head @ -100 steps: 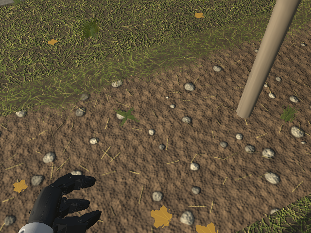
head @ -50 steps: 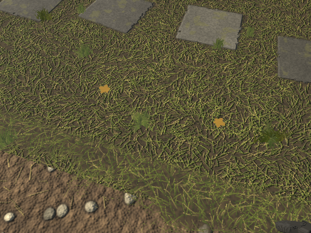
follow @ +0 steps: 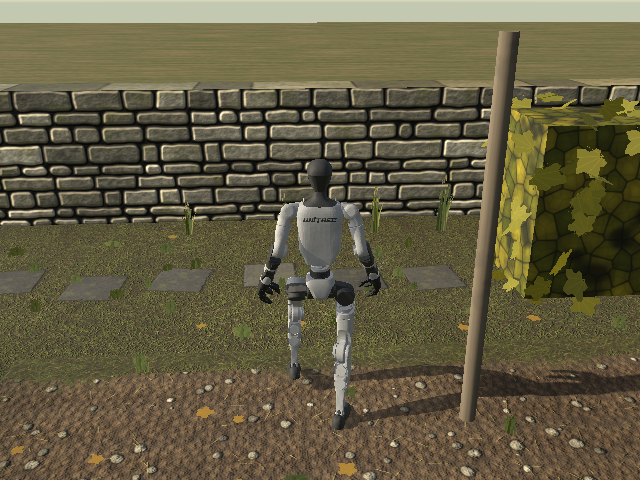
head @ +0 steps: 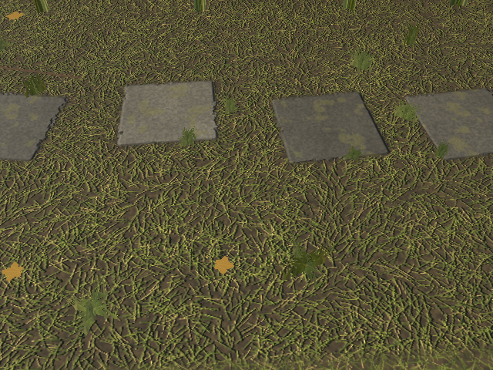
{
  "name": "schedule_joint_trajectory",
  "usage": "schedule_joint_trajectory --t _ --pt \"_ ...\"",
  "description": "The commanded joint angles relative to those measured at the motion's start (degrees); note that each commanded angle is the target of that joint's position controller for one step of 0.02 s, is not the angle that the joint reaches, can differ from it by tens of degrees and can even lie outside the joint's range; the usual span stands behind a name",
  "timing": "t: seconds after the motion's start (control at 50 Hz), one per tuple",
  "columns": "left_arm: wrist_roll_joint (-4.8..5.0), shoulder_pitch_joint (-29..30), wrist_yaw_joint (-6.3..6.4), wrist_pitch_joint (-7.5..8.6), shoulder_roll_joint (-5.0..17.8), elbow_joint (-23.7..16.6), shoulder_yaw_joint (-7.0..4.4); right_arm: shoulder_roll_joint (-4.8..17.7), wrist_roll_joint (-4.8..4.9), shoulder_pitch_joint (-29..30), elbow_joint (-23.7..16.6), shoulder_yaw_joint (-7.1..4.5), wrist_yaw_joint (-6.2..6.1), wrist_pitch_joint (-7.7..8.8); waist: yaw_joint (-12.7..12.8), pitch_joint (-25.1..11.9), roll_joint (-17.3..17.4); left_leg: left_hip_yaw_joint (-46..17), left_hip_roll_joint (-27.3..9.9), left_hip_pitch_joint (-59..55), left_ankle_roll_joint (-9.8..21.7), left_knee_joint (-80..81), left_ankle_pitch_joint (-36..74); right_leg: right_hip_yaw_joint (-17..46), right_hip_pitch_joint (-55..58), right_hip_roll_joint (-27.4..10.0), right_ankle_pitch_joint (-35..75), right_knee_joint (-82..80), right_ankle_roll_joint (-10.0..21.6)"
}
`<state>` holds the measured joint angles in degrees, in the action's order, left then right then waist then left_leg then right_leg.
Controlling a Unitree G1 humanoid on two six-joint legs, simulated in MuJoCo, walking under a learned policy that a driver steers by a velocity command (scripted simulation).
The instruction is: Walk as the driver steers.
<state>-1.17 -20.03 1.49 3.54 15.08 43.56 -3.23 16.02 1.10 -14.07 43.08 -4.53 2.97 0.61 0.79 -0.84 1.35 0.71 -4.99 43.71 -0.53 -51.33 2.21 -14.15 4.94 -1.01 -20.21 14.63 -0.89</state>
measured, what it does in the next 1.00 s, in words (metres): walks ahead: left foot, then right foot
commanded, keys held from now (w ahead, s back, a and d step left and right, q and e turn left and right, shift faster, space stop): q+shift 0.40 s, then shift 0.02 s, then e+shift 0.18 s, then w+e+shift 0.40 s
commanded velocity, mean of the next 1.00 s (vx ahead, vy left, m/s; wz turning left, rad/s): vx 0.30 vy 0.00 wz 0.19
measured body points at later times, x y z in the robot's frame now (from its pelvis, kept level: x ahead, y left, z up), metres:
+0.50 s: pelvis +0.18 +0.04 +0.00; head +0.21 +0.08 +0.45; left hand +0.23 +0.37 -0.10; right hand +0.47 -0.15 -0.06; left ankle +0.20 +0.11 -0.73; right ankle +0.36 -0.08 -0.68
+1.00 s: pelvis +0.42 +0.00 -0.02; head +0.45 -0.02 +0.43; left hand +0.59 +0.30 -0.07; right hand +0.47 -0.31 -0.14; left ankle +0.20 +0.12 -0.73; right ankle +0.51 -0.08 -0.73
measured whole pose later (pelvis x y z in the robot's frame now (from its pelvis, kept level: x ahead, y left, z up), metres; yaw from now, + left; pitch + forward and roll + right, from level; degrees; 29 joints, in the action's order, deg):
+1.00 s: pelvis +0.42 +0.00 -0.02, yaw +9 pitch +4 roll +1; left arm -1.3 -7.7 -4.9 0.1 20.1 32.8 -3.1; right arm 21.9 -2.6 -25.3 45.3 -5.2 -0.2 3.6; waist -4.3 -1.4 2.1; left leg 4.6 -4.7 -2.8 -3.5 -24.2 -28.2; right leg -3.0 -32.7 -0.4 -19.8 44.9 6.7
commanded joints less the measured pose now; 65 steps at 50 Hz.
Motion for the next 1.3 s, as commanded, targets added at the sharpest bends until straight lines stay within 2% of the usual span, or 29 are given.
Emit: schedule_joint_trajectory --t 0.02,0.08,0.1,0.12,0.14,0.16,0.18,0.2,0.22,0.26,0.34,0.44,0.54,0.6,0.64,0.68,0.72,0.76,0.8,0.82,0.84,0.94,1.0,1.02,1.04,1.06,1.1,1.16,1.3 --pt "1.14 6.30 0.85 -0.22 11.53 -4.15 -3.25 2.53 0.05 8.35 -7.72 0.12 1.20 1.28 0.54 8.48 -5.86 3.92 -0.34 -3.24 1.93 8.63 -1.93 -0.58 -6.04 -15.67 37.02 -1.50 6.36" --pt "3.76 8.67 0.61 -1.70 13.48 -4.66 -4.02 7.51 0.37 -3.37 -6.23 -2.19 0.72 0.19 -4.95 0.85 -7.34 9.35 7.25 -19.39 5.69 10.24 -9.41 -1.62 -5.12 -14.55 63.56 16.90 4.47" --pt "4.55 9.27 -0.13 -1.50 12.49 -4.87 -3.71 10.85 0.43 -10.72 -5.08 -3.96 -0.36 -0.18 -9.00 -3.57 -5.73 8.66 9.84 -31.32 8.15 15.01 -5.95 -1.62 -8.94 -13.05 59.99 28.92 2.37" --pt "4.24 7.86 -1.06 -0.43 8.58 -5.47 -2.48 14.41 0.55 -14.45 -4.46 -5.44 -2.19 -0.53 -10.23 -5.36 2.14 1.44 8.78 -42.96 10.77 21.37 5.49 -0.05 -19.01 -8.03 32.08 45.56 -1.56" --pt "-0.28 1.87 -1.76 0.62 0.39 -7.52 -0.39 19.64 0.20 -9.26 -7.07 -5.69 -2.94 -1.11 -1.11 -8.41 18.47 -23.19 -4.72 -56.62 20.63 16.36 32.78 3.90 -40.78 3.80 -20.53 71.06 -5.29" --pt "0.51 -2.25 -2.14 2.05 5.98 -8.11 -0.49 20.39 -1.67 -8.67 -11.28 -5.31 -1.61 0.32 -2.73 -28.04 10.59 -48.71 -15.56 -62.84 30.58 27.50 9.79 21.93 -43.90 6.24 -20.56 78.91 -4.74" --pt "2.19 8.22 -1.74 2.46 10.24 -9.70 -1.43 16.71 -1.09 -7.43 -11.65 -4.70 -0.94 1.12 -6.33 -23.37 1.07 -45.21 -12.82 -58.44 26.14 33.44 -4.76 23.68 -45.36 3.92 -14.21 75.41 -2.62" --pt "2.24 11.99 -0.81 2.21 9.07 -11.44 -1.19 14.10 0.16 -4.03 -11.08 -3.93 -1.15 1.59 -3.47 -11.99 -2.28 -39.69 -9.85 -48.60 22.28 35.09 -12.44 22.76 -48.28 2.09 -8.68 68.34 -1.67" --pt "1.12 12.16 0.11 1.48 9.14 -10.64 -1.20 10.82 0.91 -0.41 -11.82 -2.87 -1.58 1.70 -1.41 -8.36 -4.40 -35.36 -7.42 -41.34 19.63 35.38 -13.51 23.10 -46.07 -0.42 -5.52 63.38 -1.40" --pt "0.28 11.50 0.22 -0.02 10.07 -10.24 -1.90 10.22 -0.32 3.91 -13.49 -2.78 -2.66 1.06 1.18 -4.41 -1.01 -29.23 -3.16 -30.41 17.29 36.49 -8.58 23.13 -39.91 -0.89 -2.26 56.61 -1.21" --pt "-0.48 11.63 0.29 -0.91 6.29 -9.01 -1.03 12.10 -0.22 3.62 -13.54 -3.45 -4.70 -0.54 0.96 -6.33 -0.90 -23.57 0.38 -27.20 15.73 31.90 8.99 21.38 -38.37 1.77 1.63 46.16 -4.12" --pt "0.60 13.81 0.50 -1.95 6.83 -8.28 -1.22 10.88 0.12 5.74 -14.45 -2.62 -6.01 -2.87 -0.58 -7.19 4.56 -24.37 2.35 -29.05 11.54 29.63 -7.24 22.12 -39.29 2.28 10.00 36.38 -5.47" --pt "0.38 14.97 -0.63 -0.77 5.75 -8.31 -0.19 3.75 -2.51 5.04 -12.58 1.04 -4.92 -2.32 -3.30 -7.59 5.81 -22.77 -1.48 -29.28 12.28 25.83 2.85 19.90 -30.34 -2.29 11.58 29.24 -3.81" --pt "0.95 14.31 -1.72 0.13 6.12 -8.66 -0.38 4.64 -2.82 5.55 -10.69 1.50 -3.48 -1.12 -1.87 -4.05 5.73 -20.56 -1.01 -27.68 10.97 24.29 4.96 17.76 -20.99 -0.62 16.26 14.88 -0.33" --pt "0.61 14.32 -1.64 -0.18 10.15 -9.56 -1.02 6.73 -3.62 -0.25 -10.11 0.78 -3.10 -0.05 -5.68 -4.37 0.26 -18.62 4.27 -28.01 7.71 23.65 -25.40 23.28 -18.92 -2.11 17.19 14.87 3.30" --pt "2.81 10.01 -1.54 -0.77 10.70 -7.91 -1.77 8.23 -2.05 2.74 -11.27 0.45 -2.84 0.84 -4.37 1.96 -5.52 -12.02 7.14 -26.38 6.39 23.69 -42.14 29.80 -28.02 -2.16 -21.04 6.88 8.88" --pt "3.32 8.27 -1.65 0.02 9.21 -7.72 -1.26 7.82 -0.32 4.23 -11.65 0.13 -3.24 2.43 -4.56 5.61 -7.87 -10.70 5.28 -32.65 6.57 23.87 -37.33 36.34 -35.87 -4.41 -21.32 2.18 10.49" --pt "3.50 12.58 -1.71 0.76 7.91 -10.10 -1.20 7.75 -1.40 -1.43 -10.08 -0.40 -3.50 3.74 -7.87 2.89 -5.55 -14.93 0.84 -47.41 8.79 29.54 -34.17 30.75 -45.35 0.09 -12.25 9.53 7.07" --pt "4.39 16.33 -2.17 1.37 5.02 -13.20 -0.13 10.34 -0.92 -5.58 -7.16 -1.87 -3.77 3.98 -8.17 3.74 6.61 -29.97 -13.49 -57.31 14.35 38.19 -38.32 20.39 -59.39 0.41 -2.30 29.74 4.73" --pt "4.19 15.71 -2.22 1.19 5.99 -13.45 -0.19 8.53 -0.95 -6.42 -6.93 -1.53 -3.96 4.10 -7.82 3.74 4.76 -31.58 -16.65 -57.12 15.82 38.27 -37.38 20.65 -62.59 -3.11 -4.63 37.98 4.81" --pt "-1.77 19.02 -3.68 -1.04 8.15 -14.51 -1.02 9.23 -6.11 -8.99 -6.38 -1.21 -3.97 4.07 -8.72 3.28 2.83 -30.29 -17.55 -54.50 15.57 39.95 -39.35 16.57 -60.97 -1.36 -5.91 38.72 5.39" --pt "-0.05 16.64 -7.36 -3.32 6.42 -15.71 0.06 10.65 -4.27 -2.10 -4.26 -1.46 -3.27 4.58 -2.73 4.25 6.35 -5.67 -9.57 -43.04 7.55 40.76 -13.93 12.17 -44.02 -2.30 0.93 33.62 6.79" --pt "-0.39 -8.59 -5.80 -3.58 11.45 -7.50 -2.72 12.68 -2.95 -0.65 -3.64 -1.22 -2.96 4.40 10.13 -9.71 0.83 8.85 -4.04 -24.45 2.85 7.30 25.75 4.78 0.25 8.94 1.14 28.80 9.63" --pt "-0.36 -17.74 -4.45 -3.60 15.95 -4.83 -4.18 9.05 -4.76 0.21 -4.61 0.01 -2.54 4.54 14.07 -11.52 -11.85 8.50 0.06 -8.47 1.12 -15.84 -5.67 15.73 12.71 3.76 -7.63 23.90 10.93" --pt "0.02 -14.07 -3.34 -3.65 19.71 -7.85 -3.28 0.62 -5.64 1.65 -8.17 2.64 -1.56 5.23 9.68 -11.56 -20.90 1.72 5.84 6.40 0.10 -32.38 -35.50 49.53 10.69 -10.39 -33.81 8.03 15.39" --pt "0.46 -8.33 -2.86 -4.04 20.05 -9.88 -3.71 5.88 -5.78 6.04 -12.08 1.90 -1.27 6.08 8.75 -7.95 -15.10 -6.40 6.82 14.34 0.53 -35.01 -28.22 70.68 8.34 -14.14 -33.57 -6.28 19.45" --pt "-0.28 -5.48 -2.07 -3.39 17.02 -8.87 -3.50 9.32 -5.78 4.74 -9.89 1.77 -1.63 6.45 3.74 1.00 -1.17 -6.32 0.33 11.28 0.47 -27.87 -19.11 57.94 -2.96 -12.90 -18.62 -1.96 18.44" --pt "0.11 0.17 -2.18 -1.32 11.88 -8.12 -1.37 7.95 -6.12 -2.69 -6.18 2.69 -1.47 3.11 -2.92 4.10 -4.27 -3.70 -3.02 -1.74 -0.56 -17.11 -17.26 40.00 -18.14 -5.02 -4.75 -3.06 15.58" --pt "1.38 -8.13 -2.90 2.63 9.59 -1.31 -0.14 3.06 -2.40 14.82 -9.83 4.95 0.32 2.58 2.71 8.42 -2.14 6.83 0.89 -4.02 3.41 8.95 3.59 20.42 -12.15 -1.51 39.57 -11.33 7.53"
Keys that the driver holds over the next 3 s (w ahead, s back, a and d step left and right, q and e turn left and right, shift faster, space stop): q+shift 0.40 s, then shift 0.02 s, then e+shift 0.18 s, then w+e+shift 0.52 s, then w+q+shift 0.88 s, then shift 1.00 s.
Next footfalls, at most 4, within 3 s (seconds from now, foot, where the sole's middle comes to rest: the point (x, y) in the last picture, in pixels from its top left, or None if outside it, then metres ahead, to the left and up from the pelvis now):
0.12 left None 0.24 0.12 -0.77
0.62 right None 0.38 -0.05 -0.77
1.02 right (290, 357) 0.56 -0.08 -0.77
1.46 left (257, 217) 1.03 0.01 -0.77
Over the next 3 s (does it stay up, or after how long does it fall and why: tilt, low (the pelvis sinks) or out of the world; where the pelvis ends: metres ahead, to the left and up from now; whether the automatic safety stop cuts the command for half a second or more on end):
stays up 1.75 0.16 0.00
